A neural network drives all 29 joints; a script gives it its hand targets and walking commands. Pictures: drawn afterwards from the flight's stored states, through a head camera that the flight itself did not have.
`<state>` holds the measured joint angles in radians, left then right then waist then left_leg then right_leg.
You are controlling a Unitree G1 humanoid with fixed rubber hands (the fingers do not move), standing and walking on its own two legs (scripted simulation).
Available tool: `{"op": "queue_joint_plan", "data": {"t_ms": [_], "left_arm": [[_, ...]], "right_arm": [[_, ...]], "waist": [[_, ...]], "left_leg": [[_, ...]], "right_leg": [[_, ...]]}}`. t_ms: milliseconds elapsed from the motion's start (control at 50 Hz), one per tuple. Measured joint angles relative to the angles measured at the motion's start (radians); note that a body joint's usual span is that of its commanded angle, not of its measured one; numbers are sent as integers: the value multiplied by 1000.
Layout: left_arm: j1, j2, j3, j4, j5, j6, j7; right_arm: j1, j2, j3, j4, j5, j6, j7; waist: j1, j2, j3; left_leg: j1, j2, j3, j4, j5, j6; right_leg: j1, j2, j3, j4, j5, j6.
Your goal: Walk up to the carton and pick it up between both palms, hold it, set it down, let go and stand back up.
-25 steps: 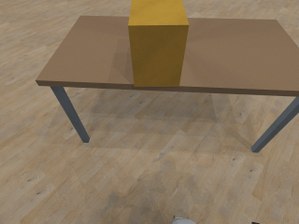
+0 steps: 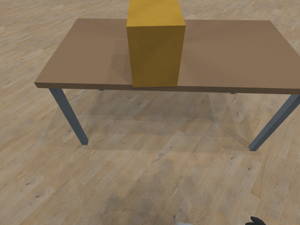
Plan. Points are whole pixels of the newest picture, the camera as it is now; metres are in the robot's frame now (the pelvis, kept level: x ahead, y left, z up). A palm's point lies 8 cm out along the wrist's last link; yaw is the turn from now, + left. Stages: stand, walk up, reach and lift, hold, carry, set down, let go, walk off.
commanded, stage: walk up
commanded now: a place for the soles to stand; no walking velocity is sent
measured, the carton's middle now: (154, 43) +0.84 -0.02 +0.04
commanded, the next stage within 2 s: none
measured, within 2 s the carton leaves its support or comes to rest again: neither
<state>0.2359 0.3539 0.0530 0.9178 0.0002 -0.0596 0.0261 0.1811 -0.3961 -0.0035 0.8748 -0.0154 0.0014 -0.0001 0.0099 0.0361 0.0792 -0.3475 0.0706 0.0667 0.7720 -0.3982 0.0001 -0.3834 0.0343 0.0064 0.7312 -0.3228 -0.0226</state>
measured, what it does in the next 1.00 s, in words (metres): walks ahead: right foot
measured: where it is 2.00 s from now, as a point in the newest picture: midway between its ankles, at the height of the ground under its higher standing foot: (154, 190)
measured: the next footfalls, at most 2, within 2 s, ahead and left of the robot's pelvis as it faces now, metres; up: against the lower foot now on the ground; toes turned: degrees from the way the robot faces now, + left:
right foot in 0.80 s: +0.31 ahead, -0.12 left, +0.00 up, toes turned -2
left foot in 1.20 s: +0.37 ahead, +0.12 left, +0.00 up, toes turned +0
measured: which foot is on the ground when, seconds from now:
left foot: down 0.00-0.84, up 0.86-1.00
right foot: down 0.00-0.46, up 0.48-0.78, down 0.80-1.00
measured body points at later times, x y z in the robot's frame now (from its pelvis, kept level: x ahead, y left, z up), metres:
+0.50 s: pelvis +0.04 +0.03 +0.00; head +0.07 +0.03 +0.45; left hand +0.12 +0.34 -0.12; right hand +0.15 -0.28 -0.10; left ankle +0.03 +0.12 -0.71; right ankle +0.04 -0.10 -0.69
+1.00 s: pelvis +0.19 -0.01 +0.01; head +0.20 -0.02 +0.46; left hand +0.30 +0.30 -0.09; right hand +0.26 -0.32 -0.11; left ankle +0.19 +0.11 -0.65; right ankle +0.27 -0.12 -0.71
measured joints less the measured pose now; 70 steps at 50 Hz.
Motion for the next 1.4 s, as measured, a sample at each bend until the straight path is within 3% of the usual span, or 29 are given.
{"op": "queue_joint_plan", "data": {"t_ms": [180, 280, 340, 440, 480, 540, 620, 700, 800, 840, 900, 960, 1080, 1180, 1240, 1300, 1400], "left_arm": [[0, 0, -5, 0, 0, 0, 0], [0, 0, 13, 0, 0, -2, -44], [0, 0, 25, 0, 0, -8, -48], [0, 0, 37, -4, 0, -8, -50], [0, 1, 37, -9, 0, 0, -51], [0, 3, 37, -13, 0, 3, -51], [0, 4, 37, -24, 0, 3, -58], [0, 4, 36, -45, 0, 3, -69], [1, 5, 38, -67, 0, -5, -84], [1, 4, 43, -68, 0, -15, -80], [0, 4, 43, -68, 0, -17, -68], [0, 4, 43, -67, 0, -17, -56], [0, 4, 43, -67, 0, -17, -55], [0, 4, 44, -70, 0, -12, -55], [0, 3, 43, -73, 0, 4, -55], [0, 4, 39, -62, 0, 13, -55], [1, 4, 39, -63, 0, 14, -60]], "right_arm": [[-3, 0, 0, 0, 0, 0, 0], [-3, 0, 0, 0, -1, -12, 11], [-3, -2, 0, 0, -2, -21, 12], [-1, -4, 0, -1, -2, -43, 14], [7, -4, 0, -1, -3, -69, 14], [34, -4, 0, 0, -3, -85, 14], [75, -4, 0, 0, -3, -86, 14], [96, -4, 0, 0, -3, -86, 14], [98, -4, 0, 0, -3, -86, 14], [96, -3, 0, 1, -1, -83, 14], [92, -3, 0, 0, 9, -70, 14], [86, -5, 0, 0, 9, -69, 14], [86, -6, 0, -1, 9, -63, 21], [88, -7, 0, -1, 8, -62, 24], [104, -9, -7, 0, 3, -76, 24], [116, -7, -7, 0, 2, -76, 24], [128, -6, -6, -1, 2, -85, 24]], "waist": [[0, 0, 0], [0, -1, -9], [0, -1, -9], [-1, 0, -9], [-3, -10, -8], [-20, -19, -9], [-29, -43, -9], [-43, -50, -9], [-45, -48, -10], [-32, -35, -3], [0, -28, -2], [12, -23, -3], [12, -18, -4], [8, -19, -6], [-8, -27, -2], [-31, -41, -4], [-49, -49, -4]], "left_leg": [[0, 1, 0, 0, 0, 0], [11, 1, 0, 0, -105, 13], [-2, -5, 1, 0, -110, 17], [2, -10, -6, -12, -80, 25], [27, -19, 4, -31, 2, 25], [83, -17, 9, -49, -36, 24], [173, -18, 28, -105, -56, 24], [240, -18, 46, -119, -94, 15], [319, -19, 75, -111, -164, -8], [285, 5, 68, 19, -161, -6], [122, -17, 1, 310, -148, 0], [-18, -20, -8, 362, -149, 3], [-175, -11, -12, 223, -116, 3], [-140, -2, -13, 73, -17, 3], [-86, -8, -1, 19, 78, 16], [-39, -11, 16, 21, 42, 33], [66, -11, 19, -64, 27, 33]], "right_leg": [[0, 1, 0, 0, 0, 8], [11, 5, 0, -2, -95, -26], [20, 2, 1, -48, -24, -49], [51, -7, 0, -60, -21, -32], [39, -10, 10, 22, -67, -41], [-24, 16, 12, 230, -87, -24], [-87, 15, 13, 284, -88, -6], [-131, -3, 15, 204, -65, -2], [-98, -34, 14, -12, 62, -10], [-92, -20, 6, 10, 145, -10], [-65, -8, 6, 13, 92, -22], [-20, -9, 5, -46, 92, -37], [19, -4, 4, -82, 72, -38], [44, 3, 3, -67, 22, -21], [-4, 1, 9, 121, -89, -27], [-62, 23, 12, 332, -103, -21], [-85, 17, 14, 367, -49, -1]]}}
